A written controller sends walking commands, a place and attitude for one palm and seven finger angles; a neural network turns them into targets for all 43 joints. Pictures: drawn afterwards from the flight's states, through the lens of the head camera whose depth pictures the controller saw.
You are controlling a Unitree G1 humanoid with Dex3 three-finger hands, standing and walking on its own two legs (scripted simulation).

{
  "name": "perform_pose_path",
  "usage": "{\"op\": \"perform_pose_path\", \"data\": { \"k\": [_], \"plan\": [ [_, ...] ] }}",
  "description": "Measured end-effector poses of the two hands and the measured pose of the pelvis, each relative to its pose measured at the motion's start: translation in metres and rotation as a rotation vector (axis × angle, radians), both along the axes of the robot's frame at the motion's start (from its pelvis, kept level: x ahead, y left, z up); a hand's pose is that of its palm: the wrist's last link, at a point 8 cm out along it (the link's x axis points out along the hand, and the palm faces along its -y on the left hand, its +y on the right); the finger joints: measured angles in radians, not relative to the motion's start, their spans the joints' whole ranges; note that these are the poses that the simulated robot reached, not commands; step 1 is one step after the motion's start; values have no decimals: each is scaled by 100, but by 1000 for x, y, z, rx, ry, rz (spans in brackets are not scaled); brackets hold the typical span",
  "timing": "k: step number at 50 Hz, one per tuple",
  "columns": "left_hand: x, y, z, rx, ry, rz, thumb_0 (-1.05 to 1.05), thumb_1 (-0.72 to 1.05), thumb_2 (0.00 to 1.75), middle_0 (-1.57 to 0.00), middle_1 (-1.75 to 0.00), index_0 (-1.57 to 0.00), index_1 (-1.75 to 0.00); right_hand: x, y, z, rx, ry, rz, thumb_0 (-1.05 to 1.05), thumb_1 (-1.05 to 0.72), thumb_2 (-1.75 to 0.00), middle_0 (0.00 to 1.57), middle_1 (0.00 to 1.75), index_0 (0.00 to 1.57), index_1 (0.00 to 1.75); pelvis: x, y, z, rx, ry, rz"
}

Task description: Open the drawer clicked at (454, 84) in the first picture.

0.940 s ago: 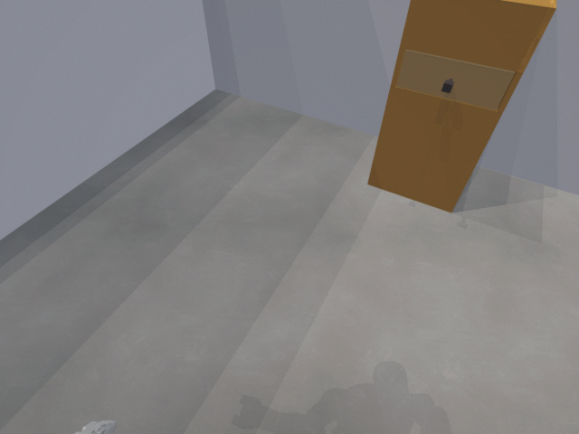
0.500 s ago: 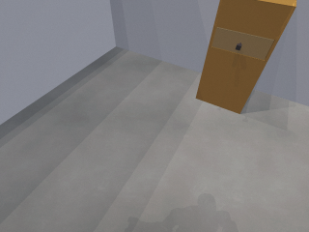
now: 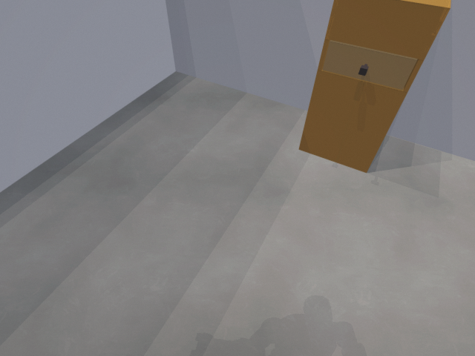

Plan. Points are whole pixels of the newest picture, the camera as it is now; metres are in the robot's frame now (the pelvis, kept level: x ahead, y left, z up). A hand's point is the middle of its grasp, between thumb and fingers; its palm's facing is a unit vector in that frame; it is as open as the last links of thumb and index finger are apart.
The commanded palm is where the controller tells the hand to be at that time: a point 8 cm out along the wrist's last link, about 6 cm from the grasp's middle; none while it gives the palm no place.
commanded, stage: look at it before walking up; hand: left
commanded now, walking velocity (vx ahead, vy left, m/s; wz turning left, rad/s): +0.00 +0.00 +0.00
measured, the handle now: (364, 68) +1.35 -0.52 -0.15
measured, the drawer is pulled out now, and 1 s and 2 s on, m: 0.00 0.00 0.00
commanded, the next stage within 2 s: walk to a spot facing it in 0.50 s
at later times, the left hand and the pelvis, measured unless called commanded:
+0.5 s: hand out of the picture +0.08 +0.25 -0.15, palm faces -0.03 -0.94 -0.34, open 7.3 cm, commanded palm none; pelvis +0.01 +0.00 +0.00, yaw +0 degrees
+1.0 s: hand out of the picture +0.07 +0.19 -0.19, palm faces -0.10 -0.97 -0.23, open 7.3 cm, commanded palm none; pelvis +0.04 -0.02 -0.03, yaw -8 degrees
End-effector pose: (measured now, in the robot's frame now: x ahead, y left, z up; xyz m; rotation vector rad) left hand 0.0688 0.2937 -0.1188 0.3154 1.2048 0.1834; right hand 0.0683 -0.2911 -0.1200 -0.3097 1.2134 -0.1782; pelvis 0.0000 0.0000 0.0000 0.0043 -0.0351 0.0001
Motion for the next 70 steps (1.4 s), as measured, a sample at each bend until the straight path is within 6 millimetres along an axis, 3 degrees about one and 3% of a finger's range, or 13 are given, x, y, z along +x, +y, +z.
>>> {"op": "perform_pose_path", "data": {
  "k": [35, 42, 48, 51, 54, 58, 62, 65, 67, 70],
  "plan": [
    [9, -2, 0, 4, 17, 3, 0, 91, 90, -20, -30, -21, -30, 21, -2, 2, -7, -20, 0, 0, -91, -90, 20, 30, 20, 30, 10, -2, 1, 0, 7, -19],
    [5, -22, -16, -42, 71, -36, 0, 91, 90, -20, -30, -20, -30, 3, 13, -11, 35, -36, -75, 0, -91, -90, 20, 30, 20, 30, 10, -2, -8, 5, 17, -90],
    [5, -50, -30, -99, 95, -55, 0, 91, 90, -20, -30, -20, -30, -26, 16, -33, 85, 22, -153, 0, -91, -90, 20, 30, 20, 30, 27, -11, -21, -3, 26, -144],
    [2, -61, -38, -114, 96, -36, 0, 91, 90, -20, -30, -21, -30, -31, 13, -42, 87, 74, -176, 0, -91, -90, 20, 30, 20, 30, 39, -16, -27, -17, 36, -146],
    [-6, -69, -35, -131, 146, -22, 0, 91, 90, -20, -30, -21, -30, -13, 15, -32, 81, 69, -184, 0, -91, -90, 20, 30, 20, 30, 53, -13, -19, -19, 46, -172],
    [-7, -68, -29, -151, 250, -40, 0, 91, 90, -20, -30, -21, -30, 33, 23, -13, 80, -37, -202, 1, -91, -90, 20, 30, 20, 30, 75, -5, -9, -4, 59, -217],
    [14, -50, -32, -156, 309, -64, 0, 90, 90, -20, -30, -21, -30, 86, 37, 0, 72, -150, -211, 1, -91, -90, 20, 30, 20, 30, 102, 9, -8, -4, 65, -267],
    [50, -31, -46, -150, 316, -95, 0, 90, 90, -20, -30, -21, -30, 118, 47, 2, 42, -233, -225, 0, -91, -90, 20, 30, 20, 30, 126, 21, -19, -17, 65, -311],
    [87, -21, -51, -138, 300, -136, 0, 91, 90, -20, -30, -21, -30, 124, 54, 4, 30, -254, -253, 0, -91, -90, 20, 30, 20, 30, 139, 27, -20, -16, 52, -352],
    [157, -16, -47, -129, 224, -217, 1, 91, 90, -20, -30, -20, -30, 113, 66, 8, 32, -216, -326, 0, -91, -90, 20, 30, 20, 30, 159, 29, -12, -22, 45, -401]
  ]
}}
